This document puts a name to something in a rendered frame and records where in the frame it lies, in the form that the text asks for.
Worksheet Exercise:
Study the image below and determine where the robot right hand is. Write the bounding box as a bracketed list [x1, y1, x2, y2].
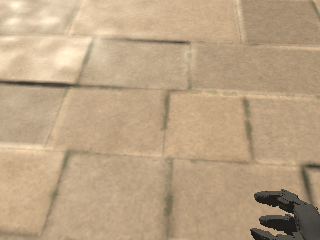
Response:
[250, 189, 320, 240]

